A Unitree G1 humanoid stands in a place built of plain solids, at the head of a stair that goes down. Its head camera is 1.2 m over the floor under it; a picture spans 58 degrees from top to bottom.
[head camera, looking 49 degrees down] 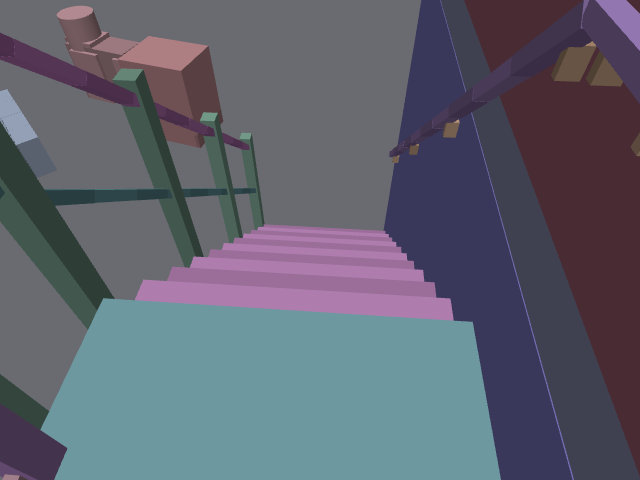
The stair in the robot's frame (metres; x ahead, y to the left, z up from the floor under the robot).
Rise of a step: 0.19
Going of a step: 0.21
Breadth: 1.20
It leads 4 degrees to the right of straight ahead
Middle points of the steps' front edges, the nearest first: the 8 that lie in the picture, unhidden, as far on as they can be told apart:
0.74 0.12 0.00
0.96 0.10 -0.19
1.17 0.08 -0.38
1.39 0.07 -0.58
1.60 0.05 -0.77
1.81 0.04 -0.96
2.03 0.02 -1.16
2.24 0.00 -1.35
